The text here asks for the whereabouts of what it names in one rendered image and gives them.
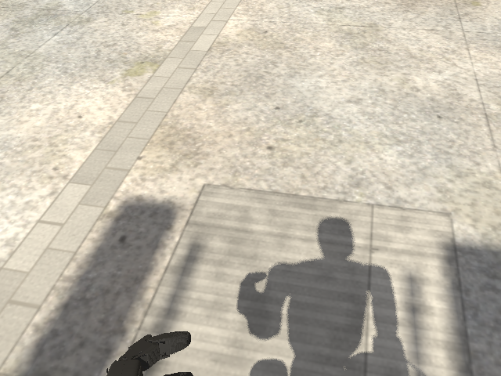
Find left robot hand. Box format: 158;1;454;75
106;331;193;376

